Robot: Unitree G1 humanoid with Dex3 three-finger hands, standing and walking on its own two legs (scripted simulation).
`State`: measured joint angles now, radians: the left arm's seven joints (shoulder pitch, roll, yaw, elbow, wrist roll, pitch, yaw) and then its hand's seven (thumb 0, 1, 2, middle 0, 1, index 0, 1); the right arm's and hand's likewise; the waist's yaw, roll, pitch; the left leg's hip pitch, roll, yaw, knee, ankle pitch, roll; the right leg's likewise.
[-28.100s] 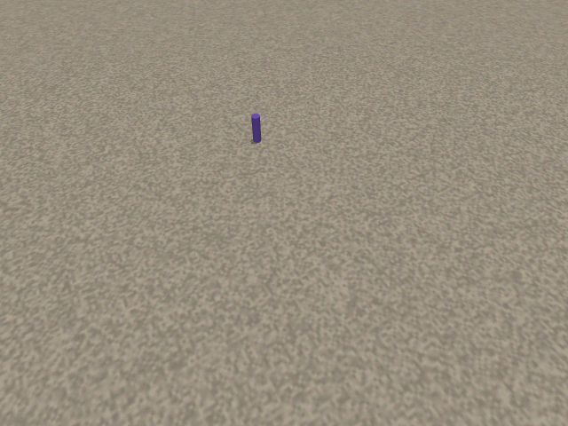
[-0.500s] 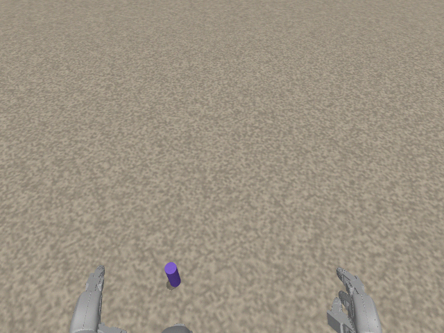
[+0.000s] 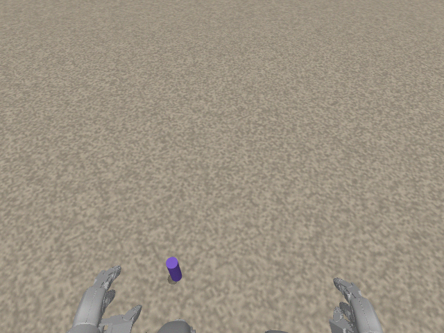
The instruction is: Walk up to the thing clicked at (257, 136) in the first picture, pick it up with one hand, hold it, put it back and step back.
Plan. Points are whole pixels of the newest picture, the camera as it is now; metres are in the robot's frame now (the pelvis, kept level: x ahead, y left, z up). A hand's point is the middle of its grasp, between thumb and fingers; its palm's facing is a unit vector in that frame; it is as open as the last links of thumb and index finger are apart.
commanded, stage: stand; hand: left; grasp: from the side
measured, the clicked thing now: (174, 269) +0.44 +0.20 -0.65
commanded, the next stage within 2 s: none
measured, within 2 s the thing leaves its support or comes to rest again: neither
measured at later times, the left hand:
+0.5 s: hand out of the picture +0.05 +0.26 -0.11, palm faces -0.02 -0.94 -0.34, open 7.4 cm
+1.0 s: hand out of the picture +0.02 +0.26 -0.11, palm faces -0.05 -0.94 -0.34, open 7.4 cm
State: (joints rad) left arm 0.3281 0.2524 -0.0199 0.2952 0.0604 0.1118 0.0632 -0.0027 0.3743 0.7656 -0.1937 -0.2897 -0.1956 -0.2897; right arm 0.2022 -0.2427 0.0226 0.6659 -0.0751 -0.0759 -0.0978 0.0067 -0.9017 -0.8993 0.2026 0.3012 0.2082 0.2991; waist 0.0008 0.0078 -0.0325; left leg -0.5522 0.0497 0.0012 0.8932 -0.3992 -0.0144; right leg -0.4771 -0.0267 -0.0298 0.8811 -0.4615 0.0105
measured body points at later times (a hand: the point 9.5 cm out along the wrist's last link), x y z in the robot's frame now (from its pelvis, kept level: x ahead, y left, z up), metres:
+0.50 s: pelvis -0.01 +0.02 +0.04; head -0.02 +0.02 +0.49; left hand +0.05 +0.31 -0.09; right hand +0.05 -0.27 -0.09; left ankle +0.04 +0.13 -0.69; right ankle +0.00 -0.13 -0.69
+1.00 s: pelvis -0.02 +0.01 +0.05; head -0.03 +0.01 +0.50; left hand +0.02 +0.31 -0.09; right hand +0.02 -0.29 -0.09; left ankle +0.04 +0.13 -0.69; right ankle +0.00 -0.13 -0.69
